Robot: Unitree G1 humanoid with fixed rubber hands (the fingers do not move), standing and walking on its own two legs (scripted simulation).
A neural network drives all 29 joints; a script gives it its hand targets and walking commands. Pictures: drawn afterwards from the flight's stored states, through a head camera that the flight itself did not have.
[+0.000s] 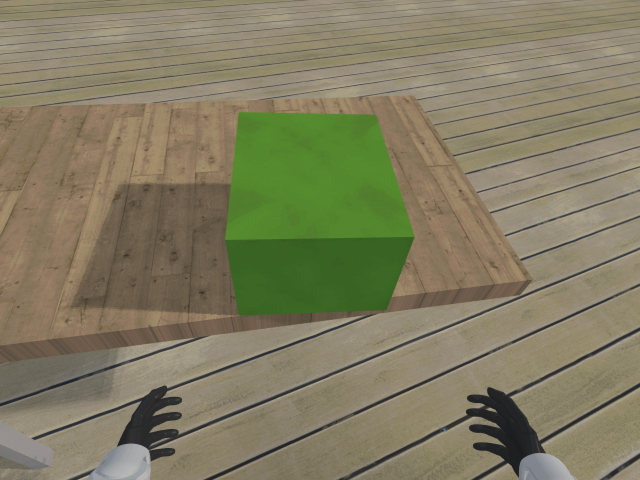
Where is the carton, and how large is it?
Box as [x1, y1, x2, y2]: [225, 112, 414, 315]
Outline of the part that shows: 239,112 225,236 239,315 386,309 414,236 376,116 365,114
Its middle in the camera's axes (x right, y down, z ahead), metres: -0.02 -0.04 +0.62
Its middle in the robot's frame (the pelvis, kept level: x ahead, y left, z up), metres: +0.48 +0.03 +0.04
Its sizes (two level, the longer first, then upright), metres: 0.275 0.229 0.176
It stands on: a table, 0.73 m high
